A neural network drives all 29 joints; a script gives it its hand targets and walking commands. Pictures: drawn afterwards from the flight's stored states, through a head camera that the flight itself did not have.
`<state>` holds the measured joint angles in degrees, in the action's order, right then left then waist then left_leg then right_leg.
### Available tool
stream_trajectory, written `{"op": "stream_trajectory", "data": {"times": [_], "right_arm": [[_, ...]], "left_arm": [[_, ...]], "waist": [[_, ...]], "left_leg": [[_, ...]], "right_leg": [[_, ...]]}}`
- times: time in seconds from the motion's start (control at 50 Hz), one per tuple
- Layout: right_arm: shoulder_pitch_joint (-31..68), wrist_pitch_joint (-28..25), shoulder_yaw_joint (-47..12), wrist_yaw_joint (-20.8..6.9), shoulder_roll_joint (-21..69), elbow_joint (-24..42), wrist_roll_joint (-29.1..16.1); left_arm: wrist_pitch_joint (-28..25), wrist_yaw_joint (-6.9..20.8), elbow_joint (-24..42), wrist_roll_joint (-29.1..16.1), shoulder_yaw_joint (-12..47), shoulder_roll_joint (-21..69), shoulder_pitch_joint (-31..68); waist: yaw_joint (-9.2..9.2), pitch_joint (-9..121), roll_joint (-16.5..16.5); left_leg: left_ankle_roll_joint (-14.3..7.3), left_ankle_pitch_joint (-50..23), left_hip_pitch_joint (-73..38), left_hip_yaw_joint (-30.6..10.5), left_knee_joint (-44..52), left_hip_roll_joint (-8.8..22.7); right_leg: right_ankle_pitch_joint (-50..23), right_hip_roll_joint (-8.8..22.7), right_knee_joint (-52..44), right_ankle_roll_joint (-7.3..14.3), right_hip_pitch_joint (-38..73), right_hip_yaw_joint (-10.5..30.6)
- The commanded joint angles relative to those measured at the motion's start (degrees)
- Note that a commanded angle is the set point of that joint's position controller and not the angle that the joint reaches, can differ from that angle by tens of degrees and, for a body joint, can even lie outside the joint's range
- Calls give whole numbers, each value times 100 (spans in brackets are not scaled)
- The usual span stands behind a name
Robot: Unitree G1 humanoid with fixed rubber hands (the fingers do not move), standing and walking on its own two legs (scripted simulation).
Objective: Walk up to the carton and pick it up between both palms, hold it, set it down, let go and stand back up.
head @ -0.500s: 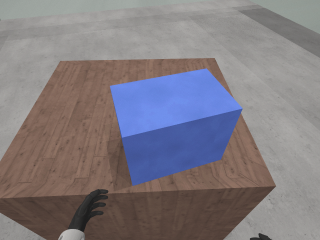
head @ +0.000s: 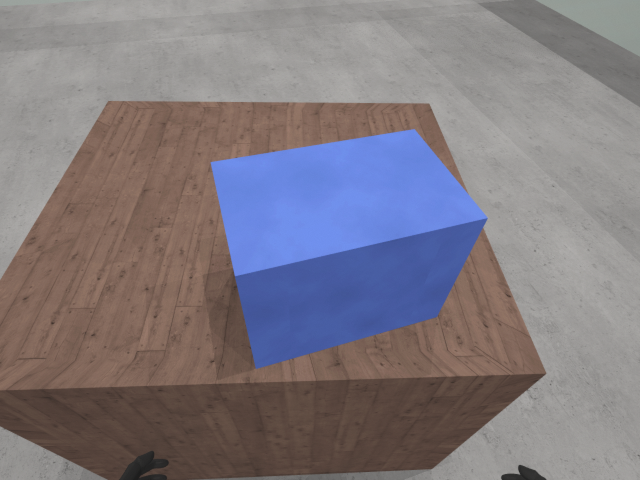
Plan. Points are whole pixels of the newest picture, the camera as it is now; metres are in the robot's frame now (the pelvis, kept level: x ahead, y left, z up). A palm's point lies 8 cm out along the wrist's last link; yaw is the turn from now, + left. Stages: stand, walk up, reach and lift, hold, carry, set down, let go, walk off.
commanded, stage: stand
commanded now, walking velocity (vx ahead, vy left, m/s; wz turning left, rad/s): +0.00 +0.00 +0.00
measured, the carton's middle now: (335, 248) +0.44 -0.01 +0.03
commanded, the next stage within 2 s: none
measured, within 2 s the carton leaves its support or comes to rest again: neither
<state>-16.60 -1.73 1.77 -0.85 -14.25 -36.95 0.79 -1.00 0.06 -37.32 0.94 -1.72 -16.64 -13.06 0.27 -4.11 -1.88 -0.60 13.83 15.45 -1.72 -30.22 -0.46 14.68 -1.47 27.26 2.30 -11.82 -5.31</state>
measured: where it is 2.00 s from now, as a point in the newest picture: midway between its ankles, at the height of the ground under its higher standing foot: outside the picture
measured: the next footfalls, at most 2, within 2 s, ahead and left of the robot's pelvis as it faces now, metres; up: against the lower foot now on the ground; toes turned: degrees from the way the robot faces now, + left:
none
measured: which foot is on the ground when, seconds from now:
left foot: down 0.00-1.00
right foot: down 0.00-1.00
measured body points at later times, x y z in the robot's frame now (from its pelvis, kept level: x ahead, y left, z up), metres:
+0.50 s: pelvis +0.02 +0.02 +0.00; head +0.03 +0.04 +0.45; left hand +0.14 +0.28 -0.12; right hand +0.15 -0.23 -0.08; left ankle +0.03 +0.11 -0.74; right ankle +0.00 -0.09 -0.74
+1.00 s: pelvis +0.02 +0.04 +0.00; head +0.02 +0.06 +0.45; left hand +0.11 +0.31 -0.13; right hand +0.13 -0.22 -0.09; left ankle +0.03 +0.11 -0.74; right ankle +0.00 -0.09 -0.74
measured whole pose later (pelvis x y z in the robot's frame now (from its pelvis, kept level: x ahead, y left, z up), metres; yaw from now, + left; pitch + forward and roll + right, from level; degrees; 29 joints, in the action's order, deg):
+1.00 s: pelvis +0.02 +0.04 +0.00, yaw -1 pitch -1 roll +0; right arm -17.4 -1.4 0.5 0.7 -14.5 -37.7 0.3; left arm -0.5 -0.7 -45.3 0.7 0.4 -16.7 -16.3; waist -0.8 -1.4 -2.1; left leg -4.2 12.9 10.9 1.0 -24.9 -4.2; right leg 14.6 2.3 24.9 -1.6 -9.1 -2.5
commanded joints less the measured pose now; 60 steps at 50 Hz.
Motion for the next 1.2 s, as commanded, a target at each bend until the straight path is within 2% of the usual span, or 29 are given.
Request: {"op": "stream_trajectory", "data": {"times": [0.0, 0.06, 0.08, 0.1, 0.12, 0.16, 0.18, 0.2, 0.32, 0.56, 0.92, 1.18], "right_arm": [[22, -69, 167, 62, -710, 453, -14], [-96, -56, 153, 108, -722, 405, 1], [-45, -61, 165, 110, -775, 421, -5], [-27, -60, 151, 118, -757, 457, -13], [-9, -59, 166, 128, -768, 448, -12], [28, -51, 137, 138, -749, 484, 4], [-61, -62, 132, 136, -790, 518, -41], [33, -60, 129, 138, -799, 524, -62], [36, -51, 108, 143, -783, 532, -52], [46, -76, 106, 146, -796, 521, -58], [-149, -52, 91, 173, -839, 324, -54], [-255, -31, 68, 186, -814, 110, -59]], "left_arm": [[-55, 12, 234, -11, -168, -587, 173], [-61, -3, 75, -6, -155, -580, -2], [-62, 3, 48, -5, -137, -588, 42], [-57, 0, 14, -10, -128, -562, 36], [-45, -1, -44, -10, -105, -544, 55], [-45, -3, -71, -27, -107, -574, -13], [-47, 8, -12, -29, -66, -570, -137], [-39, 7, -8, -27, -62, -540, -65], [-21, -4, -57, -24, -26, -547, -153], [-22, -34, -166, -19, 2, -578, -174], [-15, -95, -512, -23, 63, -617, -433], [-35, -120, -712, -35, 95, -651, -629]], "waist": [[-11, 461, 355], [-20, 579, 220], [-39, 680, 365], [-26, 586, 324], [-16, 492, 416], [-63, 497, 225], [-58, 897, 232], [-85, 739, 204], [-99, 350, 226], [-109, 484, 262], [-105, 316, 275], [-91, 233, 226]], "left_leg": [[-124, -594, -10, -647, 404, 550], [-162, -883, -202, -650, 384, 593], [-161, -846, -245, -630, 372, 607], [-159, -854, -226, -651, 407, 587], [-157, -923, -170, -658, 391, 590], [-157, -1126, -243, -646, 328, 599], [-228, -1026, -267, -719, 427, 665], [-230, -979, -94, -716, 471, 649], [-219, -1120, -19, -700, 583, 631], [-223, -1357, -192, -720, 785, 640], [-95, -1040, -220, -797, 1161, 651], [-84, -755, -245, -738, 1216, 602]], "right_leg": [[-275, 869, -578, -16, 121, 958], [-678, 869, -523, -37, 214, 968], [-555, 827, -500, -25, 180, 941], [-523, 809, -497, -32, 148, 928], [-648, 809, -481, -33, 184, 916], [-964, 831, -430, -64, 179, 922], [-714, 822, -412, -45, 473, 850], [-676, 810, -426, -54, 510, 875], [-755, 838, -456, -80, 340, 869], [-738, 852, -443, -138, 494, 821], [-387, 859, -473, -215, 379, 824], [-342, 879, -539, -198, 263, 862]]}}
